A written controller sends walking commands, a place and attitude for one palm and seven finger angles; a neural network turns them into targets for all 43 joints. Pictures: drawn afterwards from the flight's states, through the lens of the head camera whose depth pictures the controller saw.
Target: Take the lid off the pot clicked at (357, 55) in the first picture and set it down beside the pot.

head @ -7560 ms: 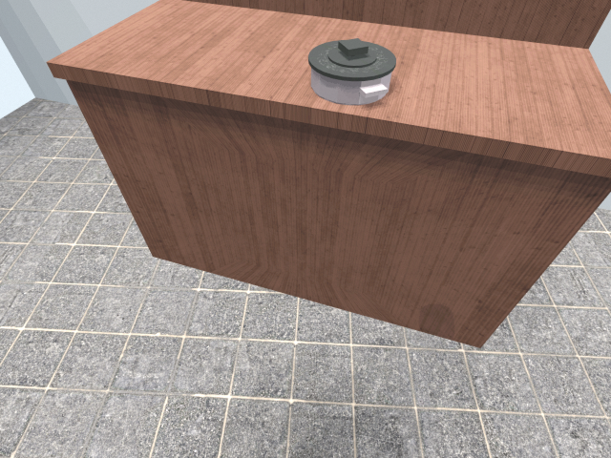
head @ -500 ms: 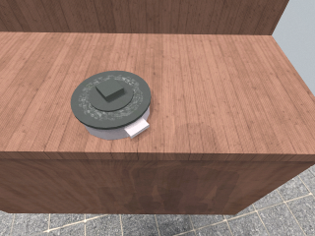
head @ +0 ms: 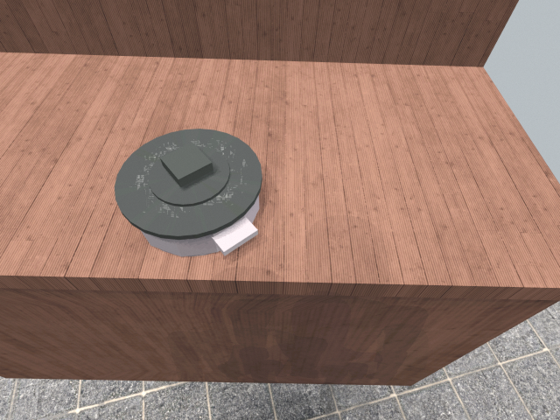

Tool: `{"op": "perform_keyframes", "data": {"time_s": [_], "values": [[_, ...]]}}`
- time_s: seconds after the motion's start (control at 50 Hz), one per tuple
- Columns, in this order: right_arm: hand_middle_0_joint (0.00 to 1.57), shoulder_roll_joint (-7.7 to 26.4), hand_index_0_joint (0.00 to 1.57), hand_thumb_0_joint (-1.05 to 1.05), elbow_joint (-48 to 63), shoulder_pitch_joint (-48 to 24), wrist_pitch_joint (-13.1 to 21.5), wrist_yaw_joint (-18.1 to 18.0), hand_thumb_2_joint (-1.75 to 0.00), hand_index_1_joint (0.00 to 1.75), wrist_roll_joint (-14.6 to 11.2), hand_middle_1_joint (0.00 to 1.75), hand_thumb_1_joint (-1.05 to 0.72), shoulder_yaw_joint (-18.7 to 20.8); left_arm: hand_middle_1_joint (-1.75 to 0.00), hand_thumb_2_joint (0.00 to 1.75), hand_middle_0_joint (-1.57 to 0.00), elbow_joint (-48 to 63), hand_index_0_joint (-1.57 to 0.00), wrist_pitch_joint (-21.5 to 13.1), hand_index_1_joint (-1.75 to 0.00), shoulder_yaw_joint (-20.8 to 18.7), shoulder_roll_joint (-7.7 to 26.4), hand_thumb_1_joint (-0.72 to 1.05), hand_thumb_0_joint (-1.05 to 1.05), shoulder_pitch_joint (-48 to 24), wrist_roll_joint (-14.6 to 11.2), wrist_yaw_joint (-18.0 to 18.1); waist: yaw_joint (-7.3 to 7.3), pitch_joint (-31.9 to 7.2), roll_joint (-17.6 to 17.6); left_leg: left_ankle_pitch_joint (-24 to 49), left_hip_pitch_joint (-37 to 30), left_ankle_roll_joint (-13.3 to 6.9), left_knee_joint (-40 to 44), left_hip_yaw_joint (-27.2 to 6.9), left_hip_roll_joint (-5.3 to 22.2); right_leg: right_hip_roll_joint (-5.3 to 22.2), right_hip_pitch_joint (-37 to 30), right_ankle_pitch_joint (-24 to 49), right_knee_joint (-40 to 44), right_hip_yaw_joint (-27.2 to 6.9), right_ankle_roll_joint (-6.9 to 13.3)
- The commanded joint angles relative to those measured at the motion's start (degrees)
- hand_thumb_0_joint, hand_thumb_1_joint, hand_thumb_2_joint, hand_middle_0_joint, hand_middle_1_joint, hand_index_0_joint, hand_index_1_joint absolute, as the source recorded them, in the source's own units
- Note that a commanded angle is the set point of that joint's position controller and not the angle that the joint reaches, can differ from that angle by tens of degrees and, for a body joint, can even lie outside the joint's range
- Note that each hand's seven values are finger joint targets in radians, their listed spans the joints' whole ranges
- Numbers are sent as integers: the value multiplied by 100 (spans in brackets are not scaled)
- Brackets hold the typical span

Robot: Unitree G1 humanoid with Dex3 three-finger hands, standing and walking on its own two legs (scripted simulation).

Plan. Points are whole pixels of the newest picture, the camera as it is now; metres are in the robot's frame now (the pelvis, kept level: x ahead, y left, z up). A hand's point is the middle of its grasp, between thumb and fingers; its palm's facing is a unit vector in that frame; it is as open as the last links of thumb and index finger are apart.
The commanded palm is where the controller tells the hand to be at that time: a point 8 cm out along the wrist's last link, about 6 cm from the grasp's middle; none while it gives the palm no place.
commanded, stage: shuffle to correct the standing spot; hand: left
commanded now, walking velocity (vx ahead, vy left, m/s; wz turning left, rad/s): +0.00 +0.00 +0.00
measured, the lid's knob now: (186, 164) +0.39 +0.15 +0.16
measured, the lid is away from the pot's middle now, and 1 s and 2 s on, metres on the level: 0.00 0.00 0.00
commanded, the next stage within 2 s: come to a stop and stand still in 0.32 s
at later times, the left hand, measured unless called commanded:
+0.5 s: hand out of the picture +0.01 +0.20 -0.18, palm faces -0.01 -0.96 -0.26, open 7.4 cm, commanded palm none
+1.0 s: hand out of the picture -0.11 +0.18 -0.18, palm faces +0.00 -0.99 -0.17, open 7.4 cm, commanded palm none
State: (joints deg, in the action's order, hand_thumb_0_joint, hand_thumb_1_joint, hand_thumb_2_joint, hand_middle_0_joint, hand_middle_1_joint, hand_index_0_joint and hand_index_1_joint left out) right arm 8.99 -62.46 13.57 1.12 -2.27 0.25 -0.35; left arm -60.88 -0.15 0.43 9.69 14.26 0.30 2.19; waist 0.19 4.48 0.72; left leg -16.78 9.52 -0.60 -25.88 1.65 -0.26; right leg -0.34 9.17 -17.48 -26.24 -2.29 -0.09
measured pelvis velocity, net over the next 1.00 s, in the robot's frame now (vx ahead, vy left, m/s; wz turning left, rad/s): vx -0.08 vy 0.02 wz -0.01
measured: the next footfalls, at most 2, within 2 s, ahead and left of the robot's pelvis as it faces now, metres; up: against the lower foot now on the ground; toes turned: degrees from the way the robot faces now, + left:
none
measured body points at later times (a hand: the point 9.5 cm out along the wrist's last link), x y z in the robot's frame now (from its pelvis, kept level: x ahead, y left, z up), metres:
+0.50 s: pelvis -0.06 +0.00 -0.01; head -0.01 +0.00 +0.43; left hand +0.01 +0.25 -0.16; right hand +0.01 -0.25 -0.16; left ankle -0.05 +0.11 -0.73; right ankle -0.04 -0.12 -0.74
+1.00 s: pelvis -0.08 +0.02 +0.00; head -0.05 +0.02 +0.44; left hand -0.11 +0.23 -0.17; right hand -0.08 -0.21 -0.16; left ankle -0.06 +0.11 -0.74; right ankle -0.10 -0.11 -0.74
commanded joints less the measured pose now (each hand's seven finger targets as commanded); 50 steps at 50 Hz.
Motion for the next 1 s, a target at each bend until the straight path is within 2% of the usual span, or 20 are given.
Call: {"op": "perform_keyframes", "data": {"time_s": [0.0, 0.14, 0.26, 0.3, 0.36, 0.44, 0.46, 0.5, 0.54, 0.56, 0.58, 0.6, 0.66, 0.74, 0.78, 0.88, 0.9, 0.92, 0.94, 0.98], "values": [[20, 501, 20, 0, 128, 472, 82, -15, -90, 30, -2, 30, -90, 86, -30, 90, -20, 104, -20, -72, -30, -89, 623, 90, 0, 454, 1, 59, -4, -296, -159, 2054, -336, -94, 249, -477, 634, 620, 111, 1831, 289, -401, 259], [20, 622, 20, 0, 368, 335, 27, -54, -90, 30, -43, 30, -90, 189, -30, 90, -20, 352, -20, -1, -30, -189, 797, 90, 0, 431, -1, 105, 21, -455, -128, 3184, -450, -90, 24, -475, 761, 678, 214, 2708, -82, -468, 243], [20, 770, 20, 0, 747, 186, -128, -41, -90, 30, -9, 30, -90, 335, -30, 90, -20, 661, -20, 91, -30, -287, 898, 90, 0, 391, 35, 109, 27, -706, -164, 3120, -275, -138, -342, -484, 837, 623, 408, 2655, -517, -453, 251], [20, 783, 20, 0, 873, 96, -176, -23, -90, 30, 4, 30, -90, 363, -30, 90, -20, 762, -20, 118, -30, -296, 926, 90, 0, 386, 41, 102, 39, -726, -220, 2749, -96, -160, -438, -506, 836, 630, 492, 2534, -576, -515, 285], [20, 769, 20, 0, 1048, 49, -250, 10, -90, 30, 0, 30, -90, 425, -30, 90, -20, 950, -20, 148, -30, -329, 1073, 90, 0, 271, 84, 84, 15, -741, 206, 1775, 246, -36, -1001, -324, 550, 921, 606, 2727, -410, -904, 512], [20, 491, 20, 0, 1093, 258, -301, 55, -90, 30, -6, 30, -90, 426, -30, 90, -20, 1193, -20, 157, -30, -328, 1276, 90, 0, -111, 145, 78, -112, -638, 1276, -696, 507, 175, -2143, -52, -29, 1621, 1128, 2167, 401, -1548, 1119], [20, 462, 20, 0, 1068, 284, -286, 77, -90, 30, -2, 30, -90, 410, -30, 90, -20, 1255, -20, 156, -30, -307, 1251, 90, 0, -226, 177, 84, -142, -533, 1135, -879, 441, 164, -2102, -161, 33, 1609, 1403, 1593, 453, -1542, 1159], [20, 379, 20, 0, 965, 605, -179, 116, -90, 30, -10, 30, -90, 333, -30, 90, -20, 1271, -20, 153, -30, -273, 1166, 90, 0, -325, 158, 65, -290, -471, 656, -247, -30, 68, -602, -197, 124, 1152, 1596, 467, 200, -1173, 780], [20, 674, 20, 0, 944, 403, -72, 122, -90, 30, 84, 30, -90, 284, -30, 90, -20, 1216, -20, 177, -30, -189, 771, 90, 0, -176, 67, 29, -69, -85, -505, -421, 464, -244, 595, -990, 823, 245, 1461, -795, -170, -407, 239], [20, 740, 20, 0, 950, 222, -34, 146, -90, 30, 115, 30, -90, 264, -30, 90, -20, 1081, -20, 192, -30, -168, 682, 90, 0, -48, 63, 35, 1, -72, -1188, -1231, 1148, -468, 1255, -1627, 1213, 83, 871, -881, -673, 66, 69], [20, 820, 20, 0, 985, -9, -31, 149, -90, 30, 96, 30, -90, 265, -30, 90, -20, 939, -20, 199, -30, -162, 668, 90, 0, 99, 93, 26, 130, 69, -1323, -1821, 1817, -618, 1639, -1852, 1356, 91, 368, -711, -1143, 178, 30], [20, 876, 20, 0, 994, -157, -54, 148, -90, 30, 88, 30, -90, 270, -30, 90, -20, 843, -20, 191, -30, -167, 670, 90, 0, 257, 112, -8, 253, 43, -913, -1952, 1984, -628, 1652, -1760, 1286, 75, 124, -520, -1336, 178, 55], [20, 880, 20, 0, 870, -25, -51, 137, -90, 30, 78, 30, -90, 298, -30, 90, -20, 720, -20, 123, -30, -112, 575, 90, 0, 434, 115, -61, 213, 62, -658, -1805, 1423, -539, 1396, -1438, 1088, 104, 343, -459, -718, 244, 87], [20, 622, 20, 0, 630, 475, -11, 125, -90, 30, 26, 30, -90, 269, -30, 90, -20, 568, -20, -22, -30, -64, 597, 90, 0, 568, 71, -32, 18, -110, -494, -272, 505, -358, 560, -954, 721, 373, 398, 142, 377, -49, 206], [20, 599, 20, 0, 575, 505, -7, 104, -90, 30, 24, 30, -90, 260, -30, 90, -20, 451, -20, -54, -30, -65, 593, 90, 0, 544, 54, -29, -34, -289, 167, -216, 357, -229, 274, -666, 594, 445, 413, 19, 426, -244, 257], [20, 464, 20, 0, 389, 562, 2, 84, -90, 30, 5, 30, -90, 200, -30, 90, -20, 300, -20, -50, -30, -49, 532, 90, 0, 620, 35, -13, -55, 14, -130, -10, 335, -181, 328, -581, 546, 472, 641, 28, 519, -345, 282], [20, 764, 20, 0, 637, -48, 28, 116, -90, 30, 0, 30, -90, 179, -30, 90, -20, -16, -20, -202, -30, -85, 650, 90, 0, 1124, 140, 159, 199, -247, -115, 615, 457, 3, -732, -352, 500, 703, 420, 1364, 669, -480, 192], [20, 488, 20, 0, 742, 131, 12, 111, -90, 30, -3, 30, -90, 176, -30, 90, -20, 102, -20, -187, -30, -130, 853, 90, 0, 927, 39, 126, -19, -785, -498, 970, 181, 113, -632, -301, 322, 1000, 121, 2346, 357, -724, 470], [20, 366, 20, 0, 703, 375, 49, 76, -90, 30, 41, 30, -90, 118, -30, 90, -20, 154, -20, -239, -30, -97, 767, 90, 0, 779, -31, 122, -145, -1161, -163, 993, 83, 21, -490, -419, 416, 915, -58, 1976, 198, -546, 471], [20, 508, 20, 0, 582, 396, 56, 60, -90, 30, 17, 30, -90, 168, -30, 90, -20, 127, -20, -231, -30, -82, 585, 90, 0, 782, 7, 121, -102, -752, 18, 1140, 229, -108, -457, -514, 508, 690, 173, 1586, 129, -346, 374]]}}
